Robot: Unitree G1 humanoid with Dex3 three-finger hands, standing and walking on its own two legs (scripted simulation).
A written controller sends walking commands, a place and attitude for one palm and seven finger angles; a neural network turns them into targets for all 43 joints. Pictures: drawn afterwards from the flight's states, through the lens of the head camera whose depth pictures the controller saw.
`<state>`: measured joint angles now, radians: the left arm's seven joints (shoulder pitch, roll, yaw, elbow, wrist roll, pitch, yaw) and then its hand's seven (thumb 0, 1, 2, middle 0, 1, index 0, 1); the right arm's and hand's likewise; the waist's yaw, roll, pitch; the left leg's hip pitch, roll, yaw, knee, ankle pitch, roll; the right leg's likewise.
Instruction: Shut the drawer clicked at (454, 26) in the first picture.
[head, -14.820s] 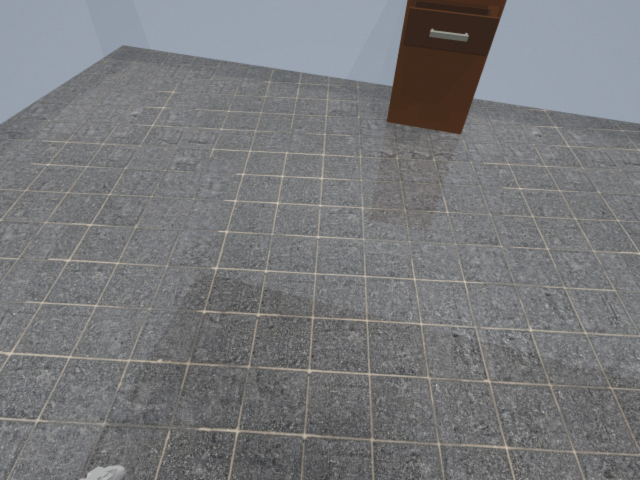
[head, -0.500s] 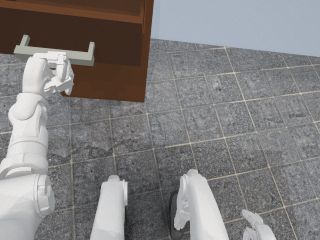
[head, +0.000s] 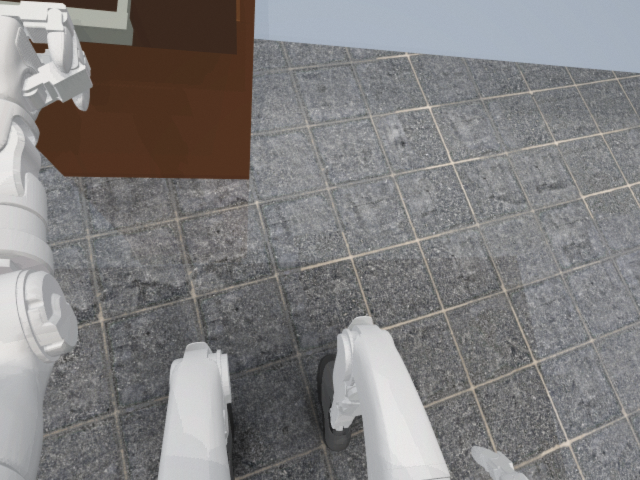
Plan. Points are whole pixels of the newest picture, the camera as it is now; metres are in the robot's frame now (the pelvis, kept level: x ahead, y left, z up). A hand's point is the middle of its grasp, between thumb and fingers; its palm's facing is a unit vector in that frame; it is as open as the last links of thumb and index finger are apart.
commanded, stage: push the drawer shut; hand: left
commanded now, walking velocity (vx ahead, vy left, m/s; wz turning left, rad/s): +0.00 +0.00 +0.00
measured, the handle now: (44, 6) +0.63 +0.25 +0.04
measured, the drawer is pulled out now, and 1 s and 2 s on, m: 0.06 0.00 0.00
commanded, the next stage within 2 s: pull the fist back off the drawer in 0.70 s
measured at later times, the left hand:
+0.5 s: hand (84, 20) +0.62 +0.21 +0.04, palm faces -0.04 -1.00 -0.07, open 3.2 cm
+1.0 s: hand (71, 15) +0.62 +0.22 +0.04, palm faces -0.04 -1.00 -0.08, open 3.1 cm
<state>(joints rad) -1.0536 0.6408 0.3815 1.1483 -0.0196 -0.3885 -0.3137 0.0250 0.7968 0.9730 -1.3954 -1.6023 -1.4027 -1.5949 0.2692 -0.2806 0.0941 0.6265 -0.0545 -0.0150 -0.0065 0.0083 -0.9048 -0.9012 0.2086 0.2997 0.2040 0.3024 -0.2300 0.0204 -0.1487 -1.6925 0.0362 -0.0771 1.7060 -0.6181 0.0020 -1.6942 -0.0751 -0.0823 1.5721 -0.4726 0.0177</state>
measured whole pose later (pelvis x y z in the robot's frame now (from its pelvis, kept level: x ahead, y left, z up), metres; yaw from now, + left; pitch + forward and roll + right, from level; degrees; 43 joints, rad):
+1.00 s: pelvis -0.01 +0.01 -0.02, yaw -2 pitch +38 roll -9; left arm -1.41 0.88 0.35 1.24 0.11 -0.21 -0.32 0.00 0.61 0.93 -1.40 -1.60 -1.40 -1.59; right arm 0.29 -0.27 0.16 0.59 -0.07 0.05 0.01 0.00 -0.91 -0.90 0.21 0.30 0.20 0.30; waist -0.35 0.01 -0.10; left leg -1.84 0.04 -0.11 1.77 -0.61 0.01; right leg -1.81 -0.07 -0.10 1.59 -0.45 0.02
